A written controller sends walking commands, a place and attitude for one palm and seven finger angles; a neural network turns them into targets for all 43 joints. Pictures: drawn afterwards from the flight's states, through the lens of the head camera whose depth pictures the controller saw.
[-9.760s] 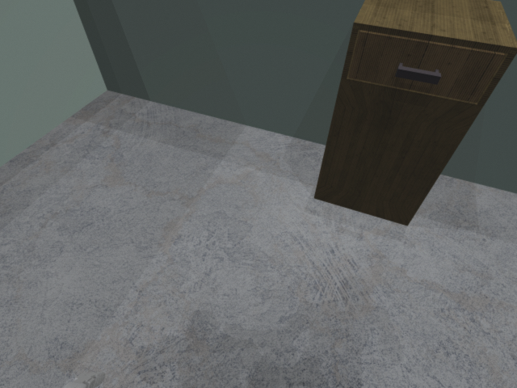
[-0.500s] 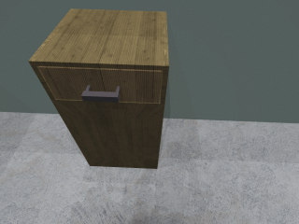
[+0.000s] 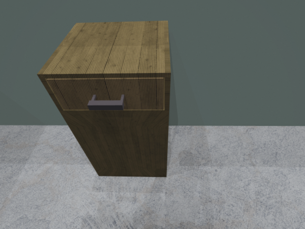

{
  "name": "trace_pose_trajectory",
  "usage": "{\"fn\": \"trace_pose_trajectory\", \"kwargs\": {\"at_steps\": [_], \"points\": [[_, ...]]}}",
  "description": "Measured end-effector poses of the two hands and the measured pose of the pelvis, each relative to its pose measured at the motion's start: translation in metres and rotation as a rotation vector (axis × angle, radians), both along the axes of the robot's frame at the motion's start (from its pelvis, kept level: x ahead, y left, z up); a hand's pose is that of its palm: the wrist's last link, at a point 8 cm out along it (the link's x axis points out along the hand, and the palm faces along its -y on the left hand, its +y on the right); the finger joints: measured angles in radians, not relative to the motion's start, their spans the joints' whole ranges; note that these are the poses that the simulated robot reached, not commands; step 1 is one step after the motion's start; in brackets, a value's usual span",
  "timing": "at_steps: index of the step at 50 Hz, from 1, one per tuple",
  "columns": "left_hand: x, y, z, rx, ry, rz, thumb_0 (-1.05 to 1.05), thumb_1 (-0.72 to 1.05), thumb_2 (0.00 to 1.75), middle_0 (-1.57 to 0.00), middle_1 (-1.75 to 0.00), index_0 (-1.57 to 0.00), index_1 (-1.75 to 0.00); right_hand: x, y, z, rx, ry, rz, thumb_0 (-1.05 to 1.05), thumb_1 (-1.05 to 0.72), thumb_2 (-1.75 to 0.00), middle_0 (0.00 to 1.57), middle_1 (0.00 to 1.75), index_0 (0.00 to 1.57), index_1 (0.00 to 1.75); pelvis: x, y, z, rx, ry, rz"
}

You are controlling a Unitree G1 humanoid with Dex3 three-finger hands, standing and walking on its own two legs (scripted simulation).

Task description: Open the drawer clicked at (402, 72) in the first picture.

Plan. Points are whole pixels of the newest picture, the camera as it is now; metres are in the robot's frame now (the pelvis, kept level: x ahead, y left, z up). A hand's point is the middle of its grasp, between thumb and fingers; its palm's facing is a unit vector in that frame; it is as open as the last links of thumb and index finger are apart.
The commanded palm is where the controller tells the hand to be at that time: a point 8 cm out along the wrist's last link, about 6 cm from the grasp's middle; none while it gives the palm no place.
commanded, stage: look again from close up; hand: left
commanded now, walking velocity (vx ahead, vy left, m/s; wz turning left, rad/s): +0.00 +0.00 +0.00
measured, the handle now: (107, 101) +0.55 +0.21 -0.01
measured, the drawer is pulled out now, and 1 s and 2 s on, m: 0.00 0.00 0.00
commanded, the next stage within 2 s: raise the hand with hooked fingers in 0.48 s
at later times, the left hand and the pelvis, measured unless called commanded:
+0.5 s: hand out of the picture +0.03 +0.15 -0.17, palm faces +0.03 -0.98 -0.19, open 7.3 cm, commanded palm none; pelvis +0.03 -0.01 +0.00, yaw +1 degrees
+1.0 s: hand (99, 204) +0.20 +0.16 -0.05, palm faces -0.04 -0.23 -0.97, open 8.5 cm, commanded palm +0.18 +0.20 +0.00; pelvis +0.01 -0.01 -0.03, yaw -4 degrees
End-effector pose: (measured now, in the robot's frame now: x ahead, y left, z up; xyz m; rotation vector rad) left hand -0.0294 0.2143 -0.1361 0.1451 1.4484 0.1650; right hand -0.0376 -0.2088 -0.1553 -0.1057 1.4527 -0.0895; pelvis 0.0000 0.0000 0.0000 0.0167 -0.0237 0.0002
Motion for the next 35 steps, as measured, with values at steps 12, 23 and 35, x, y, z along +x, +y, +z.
{"fn": "trace_pose_trajectory", "kwargs": {"at_steps": [12, 23, 35], "points": [[0.025, -0.018, -0.007, -0.028, 0.006, -0.008, 0.02, 0.93, 0.9, -0.2, -0.3, -0.21, -0.3, -0.002, 0.005, 0.003, 0.005, 0.063, -0.028, 0.0, -0.91, -0.9, 0.2, 0.3, 0.19, 0.3, 0.018, -0.008, 0.0, -0.007, 0.004, 0.003], [0.047, -0.012, -0.007, -0.008, -0.031, 0.002, 0.02, 0.93, 0.9, -0.2, -0.3, -0.2, -0.3, 0.035, 0.002, 0.002, -0.001, 0.009, -0.014, 0.0, -0.91, -0.9, 0.2, 0.3, 0.19, 0.3, 0.032, -0.011, 0.0, -0.014, 0.003, 0.009], [0.139, 0.016, 0.057, 0.271, -0.433, -0.277, 0.04, 0.94, 0.89, -0.21, -0.31, -0.21, -0.31, 0.098, -0.031, 0.014, -0.113, -0.322, -0.017, 0.03, -0.94, -0.9, 0.2, 0.3, 0.2, 0.3, 0.034, -0.006, -0.005, -0.002, 0.029, -0.008]]}}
